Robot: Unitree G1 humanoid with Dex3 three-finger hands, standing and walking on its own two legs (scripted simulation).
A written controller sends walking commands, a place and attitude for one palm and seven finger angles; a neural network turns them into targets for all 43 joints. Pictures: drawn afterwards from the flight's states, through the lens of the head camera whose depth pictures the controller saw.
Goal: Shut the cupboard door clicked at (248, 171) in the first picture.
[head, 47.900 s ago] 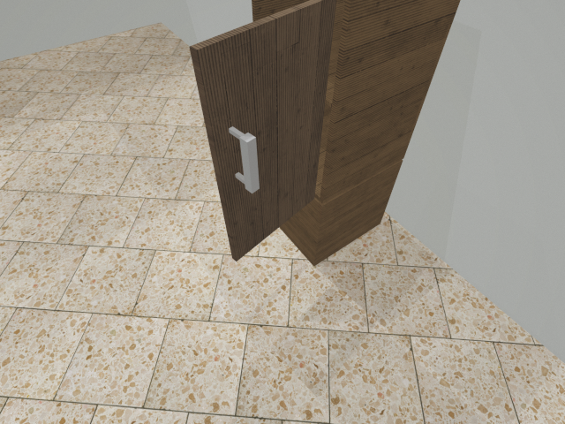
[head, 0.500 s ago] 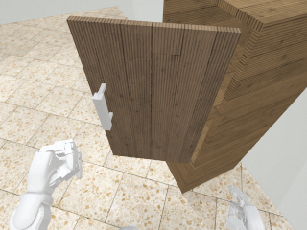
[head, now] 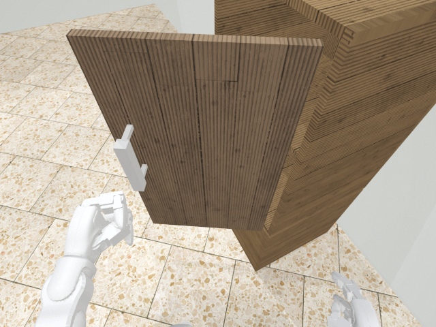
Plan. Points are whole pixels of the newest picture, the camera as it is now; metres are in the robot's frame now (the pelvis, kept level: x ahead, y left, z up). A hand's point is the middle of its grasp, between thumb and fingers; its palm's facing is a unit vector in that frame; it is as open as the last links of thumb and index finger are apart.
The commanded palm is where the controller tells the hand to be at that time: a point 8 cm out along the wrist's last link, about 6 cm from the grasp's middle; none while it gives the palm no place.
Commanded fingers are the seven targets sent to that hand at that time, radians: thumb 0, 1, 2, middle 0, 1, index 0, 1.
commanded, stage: bring the fist close to the handle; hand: left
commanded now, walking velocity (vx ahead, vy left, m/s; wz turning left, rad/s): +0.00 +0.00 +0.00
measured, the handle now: (134, 159) +0.41 +0.18 +0.07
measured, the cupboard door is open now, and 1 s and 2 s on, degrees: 59 59 38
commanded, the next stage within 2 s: push the door shut along its arc in 0.66 s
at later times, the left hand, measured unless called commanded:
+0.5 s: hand (137, 207) +0.30 +0.15 +0.07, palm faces -0.02 -1.00 -0.06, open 3.1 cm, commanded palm +0.28 +0.20 +0.07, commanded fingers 0.00 0.90 0.90 -1.30 -1.50 -1.30 -1.50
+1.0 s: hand (138, 199) +0.32 +0.15 +0.06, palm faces -0.07 -1.00 -0.05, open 3.1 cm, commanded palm +0.31 +0.20 +0.07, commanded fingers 0.00 0.90 0.90 -1.30 -1.50 -1.30 -1.50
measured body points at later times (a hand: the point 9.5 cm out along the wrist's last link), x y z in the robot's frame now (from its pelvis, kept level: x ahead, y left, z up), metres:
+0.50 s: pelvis +0.00 +0.00 +0.00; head +0.05 -0.01 +0.45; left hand +0.30 +0.20 +0.08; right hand +0.15 -0.24 -0.09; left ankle -0.01 +0.09 -0.69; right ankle -0.02 -0.08 -0.69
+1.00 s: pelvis -0.01 +0.00 +0.00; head +0.05 -0.01 +0.45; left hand +0.32 +0.21 +0.07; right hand +0.14 -0.25 -0.09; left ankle -0.01 +0.09 -0.69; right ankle -0.02 -0.08 -0.69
